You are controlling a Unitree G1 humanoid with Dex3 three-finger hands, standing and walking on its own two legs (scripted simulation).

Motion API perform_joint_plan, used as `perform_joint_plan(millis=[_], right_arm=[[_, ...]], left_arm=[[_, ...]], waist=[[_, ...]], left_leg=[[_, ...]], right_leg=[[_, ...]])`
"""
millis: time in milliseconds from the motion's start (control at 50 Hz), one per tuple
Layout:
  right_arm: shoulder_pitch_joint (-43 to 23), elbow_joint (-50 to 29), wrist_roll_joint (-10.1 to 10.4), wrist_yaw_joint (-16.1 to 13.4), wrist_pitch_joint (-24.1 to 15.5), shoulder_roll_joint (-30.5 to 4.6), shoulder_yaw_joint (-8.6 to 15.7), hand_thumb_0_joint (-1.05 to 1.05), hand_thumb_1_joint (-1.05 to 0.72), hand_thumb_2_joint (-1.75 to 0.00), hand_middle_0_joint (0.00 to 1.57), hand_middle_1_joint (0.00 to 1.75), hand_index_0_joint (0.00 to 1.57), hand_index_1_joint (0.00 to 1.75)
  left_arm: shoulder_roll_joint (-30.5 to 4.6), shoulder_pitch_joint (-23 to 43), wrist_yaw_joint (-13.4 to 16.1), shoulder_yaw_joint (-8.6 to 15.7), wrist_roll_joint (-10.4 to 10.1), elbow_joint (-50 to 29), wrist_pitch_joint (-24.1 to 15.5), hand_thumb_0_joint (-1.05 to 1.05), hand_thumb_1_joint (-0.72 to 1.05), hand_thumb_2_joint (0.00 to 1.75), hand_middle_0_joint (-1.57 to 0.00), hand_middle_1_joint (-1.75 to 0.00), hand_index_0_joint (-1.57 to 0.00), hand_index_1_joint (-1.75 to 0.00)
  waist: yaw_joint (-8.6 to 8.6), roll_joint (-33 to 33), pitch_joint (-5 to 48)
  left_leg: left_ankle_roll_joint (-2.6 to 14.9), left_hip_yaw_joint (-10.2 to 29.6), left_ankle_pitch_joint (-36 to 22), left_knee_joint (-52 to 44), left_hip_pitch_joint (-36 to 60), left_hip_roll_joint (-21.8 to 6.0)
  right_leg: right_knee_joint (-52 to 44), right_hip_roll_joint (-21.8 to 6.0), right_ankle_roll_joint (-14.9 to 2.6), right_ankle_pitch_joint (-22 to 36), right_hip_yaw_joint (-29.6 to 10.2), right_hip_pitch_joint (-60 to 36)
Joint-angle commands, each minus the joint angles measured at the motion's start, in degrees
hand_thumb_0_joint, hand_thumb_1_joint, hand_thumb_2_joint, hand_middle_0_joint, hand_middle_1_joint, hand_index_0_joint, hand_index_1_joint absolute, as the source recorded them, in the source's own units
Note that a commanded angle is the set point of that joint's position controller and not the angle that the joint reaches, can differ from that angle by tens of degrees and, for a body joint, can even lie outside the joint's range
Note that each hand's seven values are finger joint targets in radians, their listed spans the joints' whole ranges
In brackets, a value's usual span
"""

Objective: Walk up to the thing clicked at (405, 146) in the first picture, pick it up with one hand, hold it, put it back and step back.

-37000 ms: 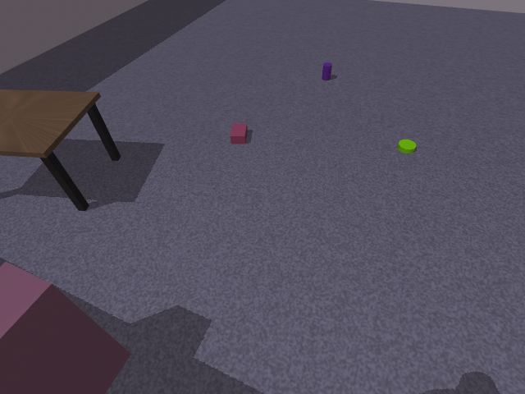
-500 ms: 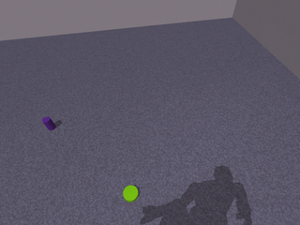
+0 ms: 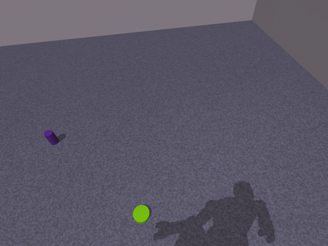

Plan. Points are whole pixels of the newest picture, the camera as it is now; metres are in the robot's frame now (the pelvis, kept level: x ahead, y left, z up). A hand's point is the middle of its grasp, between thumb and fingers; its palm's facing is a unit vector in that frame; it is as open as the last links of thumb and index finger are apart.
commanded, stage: stand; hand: left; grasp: from above
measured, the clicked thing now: (141, 214) +0.45 +0.22 -0.77
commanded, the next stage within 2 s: step back in 0.72 s
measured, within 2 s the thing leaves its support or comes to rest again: neither
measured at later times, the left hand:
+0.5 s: hand out of the picture +0.06 +0.25 -0.16, palm faces +0.00 -0.94 -0.35, open 7.4 cm
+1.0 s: hand out of the picture +0.09 +0.30 -0.18, palm faces -0.02 -0.92 -0.38, open 7.4 cm
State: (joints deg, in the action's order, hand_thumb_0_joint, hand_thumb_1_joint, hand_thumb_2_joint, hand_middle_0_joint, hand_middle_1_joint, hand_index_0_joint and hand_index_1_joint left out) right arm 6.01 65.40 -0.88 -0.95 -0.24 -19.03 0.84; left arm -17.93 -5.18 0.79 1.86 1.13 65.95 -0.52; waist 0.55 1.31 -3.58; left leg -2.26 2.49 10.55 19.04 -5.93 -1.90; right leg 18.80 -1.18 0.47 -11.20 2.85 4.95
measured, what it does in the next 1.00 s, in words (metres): shifts its weight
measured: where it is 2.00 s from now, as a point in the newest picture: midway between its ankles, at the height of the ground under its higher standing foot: outside the picture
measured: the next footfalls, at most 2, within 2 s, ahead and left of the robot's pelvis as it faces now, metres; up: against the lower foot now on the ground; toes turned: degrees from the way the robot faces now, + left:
right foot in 1.46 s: -0.09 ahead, -0.05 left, +0.00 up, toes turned -1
left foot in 1.84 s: -0.20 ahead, +0.19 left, +0.00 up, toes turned -4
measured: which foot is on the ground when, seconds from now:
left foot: down 0.00-1.00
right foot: down 0.00-1.00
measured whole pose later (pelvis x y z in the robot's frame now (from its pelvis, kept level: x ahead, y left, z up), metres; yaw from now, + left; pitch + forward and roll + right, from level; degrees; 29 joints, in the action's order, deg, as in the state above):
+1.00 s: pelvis -0.04 +0.04 -0.02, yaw +1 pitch +0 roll -1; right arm 6.7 55.9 0.0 0.6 2.4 -23.7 3.5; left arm -21.7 -1.6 0.9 4.0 1.4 55.1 2.1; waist -1.5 0.0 -9.8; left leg 2.1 1.7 18.0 38.8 -16.3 1.2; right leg 33.9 -4.1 2.2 -14.9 2.1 18.2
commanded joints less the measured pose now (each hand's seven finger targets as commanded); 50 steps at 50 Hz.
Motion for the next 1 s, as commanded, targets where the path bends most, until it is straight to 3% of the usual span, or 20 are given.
perform_joint_plan(millis=[0, 200, 280, 420, 500, 620, 680, 700, 720, 760, 780, 820, 840, 860, 900, 940, 960, 980], right_arm=[[-2.04, -3.23, -0.04, -0.44, -1.36, -10.90, 1.73, 0.00, -0.90, -0.90, 0.20, 0.30, 0.20, 0.30], [-1.88, -3.06, -0.12, -0.16, -1.16, -11.18, 1.74, 0.00, -0.90, -0.90, 0.20, 0.30, 0.20, 0.30], [-2.15, -3.40, -0.11, -0.03, -1.26, -11.41, 1.87, 0.00, -0.90, -0.90, 0.20, 0.30, 0.20, 0.30], [-1.29, -3.03, -0.05, 0.12, -1.12, -11.34, 1.84, 0.00, -0.90, -0.90, 0.20, 0.30, 0.20, 0.30], [-1.01, -3.03, -0.01, 0.11, -1.34, -11.56, 1.73, 0.00, -0.90, -0.90, 0.20, 0.30, 0.20, 0.30], [-0.81, -3.31, 0.08, 0.09, -1.20, -11.85, 1.67, 0.00, -0.90, -0.90, 0.20, 0.30, 0.20, 0.30], [-0.63, -3.19, 0.05, 0.07, -1.14, -11.70, 1.42, 0.00, -0.90, -0.90, 0.20, 0.30, 0.20, 0.30], [-3.44, -4.95, 0.60, 0.48, -0.18, -14.80, 2.53, 0.00, -0.90, -0.90, 0.20, 0.30, 0.20, 0.30], [-2.43, -5.97, 1.09, 0.49, 0.25, -13.70, 2.51, 0.00, -0.90, -0.90, 0.20, 0.30, 0.20, 0.30], [-1.29, -7.03, 1.49, 0.52, 0.73, -12.76, 2.67, 0.00, -0.90, -0.90, 0.20, 0.30, 0.20, 0.30], [-0.34, -7.78, 1.49, 0.54, 1.16, -12.57, 2.99, 0.00, -0.90, -0.90, 0.20, 0.30, 0.20, 0.30], [1.85, -8.69, 1.06, 0.86, 2.22, -12.75, 3.80, 0.00, -0.90, -0.90, 0.20, 0.30, 0.20, 0.30], [2.59, -9.46, 0.85, 1.09, 2.60, -13.08, 4.18, 0.00, -0.90, -0.90, 0.20, 0.30, 0.20, 0.30], [4.64, -9.81, 0.89, 1.27, 2.88, -12.94, 4.27, 0.00, -0.90, -0.90, 0.20, 0.30, 0.20, 0.30], [5.91, -10.67, 1.27, 1.48, 2.69, -13.09, 4.54, 0.00, -0.90, -0.90, 0.20, 0.30, 0.20, 0.30], [6.11, -11.53, 0.61, 1.26, 1.99, -12.63, 4.64, 0.00, -0.90, -0.90, 0.20, 0.30, 0.20, 0.30], [6.33, -11.72, 0.02, 0.99, 1.53, -13.05, 4.80, 0.00, -0.90, -0.90, 0.20, 0.30, 0.20, 0.30], [4.96, -12.38, -0.98, 0.67, 1.09, -16.49, 5.79, 0.00, -0.90, -0.90, 0.20, 0.30, 0.20, 0.30]], left_arm=[[-11.73, 1.73, 0.50, 1.96, -0.24, -3.42, -0.97, 0.00, 0.90, 0.90, -0.20, -0.30, -0.20, -0.30], [-12.28, 2.04, 0.21, 1.96, -0.30, -3.32, -0.99, 0.00, 0.90, 0.90, -0.20, -0.30, -0.20, -0.30], [-12.46, 1.65, 0.24, 1.96, -0.21, -3.52, -1.22, 0.00, 0.90, 0.90, -0.20, -0.30, -0.20, -0.30], [-12.88, 1.52, 0.10, 1.89, -0.33, -3.55, -1.18, 0.00, 0.90, 0.90, -0.20, -0.30, -0.20, -0.30], [-12.72, 1.03, 0.03, 1.70, -0.43, -3.68, -1.38, 0.00, 0.90, 0.90, -0.20, -0.30, -0.20, -0.30], [-12.92, 0.91, 0.17, 1.66, -0.48, -3.82, -1.47, 0.00, 0.90, 0.90, -0.20, -0.30, -0.20, -0.30], [-13.13, 1.01, 0.08, 1.65, -0.55, -3.66, -1.36, 0.00, 0.90, 0.90, -0.20, -0.30, -0.20, -0.30], [-17.45, 0.57, 0.33, 4.38, -1.65, -4.78, -0.79, 0.00, 0.90, 0.90, -0.20, -0.30, -0.20, -0.30], [-17.49, 0.05, 0.58, 4.63, -1.83, -5.65, -0.62, 0.00, 0.90, 0.90, -0.20, -0.30, -0.20, -0.30], [-17.95, -0.54, 0.78, 5.12, -1.89, -7.28, -0.38, 0.00, 0.90, 0.90, -0.20, -0.30, -0.20, -0.30], [-18.45, 0.37, 0.86, 5.41, -1.58, -8.54, -0.24, 0.00, 0.90, 0.90, -0.20, -0.30, -0.20, -0.30], [-18.33, 4.50, 0.89, 5.64, -0.60, -11.80, 0.12, 0.00, 0.90, 0.90, -0.20, -0.30, -0.20, -0.30], [-18.22, 4.80, 0.87, 5.67, 0.12, -13.09, 0.20, 0.00, 0.90, 0.90, -0.20, -0.30, -0.20, -0.30], [-18.59, 6.30, 0.82, 5.73, 0.42, -14.15, 0.45, 0.00, 0.90, 0.90, -0.20, -0.30, -0.20, -0.30], [-17.51, 8.39, 0.90, 5.51, 0.56, -15.93, 0.76, 0.00, 0.90, 0.90, -0.20, -0.30, -0.20, -0.30], [-16.65, 7.38, 0.84, 4.95, 0.21, -16.82, 1.53, 0.00, 0.90, 0.90, -0.20, -0.30, -0.20, -0.30], [-15.97, 6.37, 0.67, 4.76, -0.40, -17.22, 2.14, 0.00, 0.90, 0.90, -0.20, -0.30, -0.20, -0.30], [-13.24, 5.60, 0.70, 4.38, -1.31, -18.03, 2.68, 0.00, 0.90, 0.90, -0.20, -0.30, -0.20, -0.30]], waist=[[-0.07, -0.67, 5.38], [-0.48, -0.99, 3.42], [-0.38, -1.04, 4.73], [-0.54, -1.35, 3.41], [-0.40, -0.79, 5.10], [-0.54, -1.25, 5.88], [-0.69, -0.99, 4.36], [-0.35, -1.71, -2.00], [-0.80, -2.69, 0.01], [-0.82, -4.97, 2.76], [-1.21, -6.82, 4.16], [-2.13, -11.61, 5.76], [-2.09, -11.29, 6.19], [-3.06, -12.44, 6.35], [-3.74, -12.57, 6.50], [-3.01, -10.33, 7.07], [-3.05, -6.35, 6.23], [-2.20, 5.08, 6.51]], left_leg=[[2.87, 2.85, -12.87, -2.00, 0.35, -5.21], [2.94, 2.82, -5.61, -3.28, -0.74, -4.96], [3.11, 2.91, -7.47, -2.68, -0.22, -5.18], [2.78, 2.99, -4.66, -3.25, -1.57, -4.82], [2.84, 2.91, -8.17, -2.83, -0.83, -5.18], [2.98, 2.75, -10.22, -2.18, 0.07, -5.31], [2.91, 2.83, -7.69, -2.95, -0.82, -5.16], [4.24, 3.01, -17.38, 4.66, -5.79, -3.60], [4.20, 1.53, -18.19, 8.45, -6.37, -2.44], [3.71, -0.88, -13.93, 15.19, -6.59, 0.78], [3.62, -1.44, -8.68, 19.04, -7.25, 2.33], [4.35, -0.34, 16.19, 30.19, -8.84, 4.48], [4.81, 0.99, 19.46, 33.70, -9.55, 4.02], [5.13, 1.53, 19.56, 33.38, -9.10, 3.22], [5.33, 1.40, 15.50, 28.25, -10.22, 2.27], [5.01, -0.97, 4.38, 14.86, -9.70, 2.11], [4.69, 0.44, -11.77, 6.65, -7.70, -0.06], [6.03, 11.16, -28.30, 4.12, -4.40, -6.90]], right_leg=[[-2.20, -6.28, -0.95, 10.73, -4.33, -1.51], [-3.75, -6.19, -1.26, 3.74, -5.26, 0.35], [-3.69, -6.37, -1.20, 5.98, -5.27, -0.41], [-4.19, -6.03, -1.30, 1.70, -5.39, 0.36], [-3.27, -6.48, -1.49, 6.92, -5.51, -1.27], [-2.84, -6.59, -1.40, 9.92, -5.26, -1.56], [-3.28, -6.38, -1.35, 7.14, -5.36, -0.59], [1.12, -6.29, -2.07, 19.08, -6.55, 3.03], [2.20, -7.29, -3.41, 24.07, -6.60, 1.81], [2.05, -10.70, -7.22, 28.70, -9.35, 1.63], [1.57, -13.19, -9.71, 28.29, -11.10, 2.10], [1.01, -18.41, -14.00, 25.25, -14.43, 5.73], [2.61, -19.03, -15.11, 24.97, -14.13, 7.17], [3.80, -19.20, -14.98, 23.88, -13.29, 8.97], [7.46, -16.45, -12.12, 24.12, -10.51, 7.11], [13.99, -12.61, -8.65, 22.07, -7.97, 4.51], [18.49, -9.44, -6.12, 17.55, -6.14, 5.87], [27.49, -1.06, -3.36, 6.97, -3.54, 11.49]])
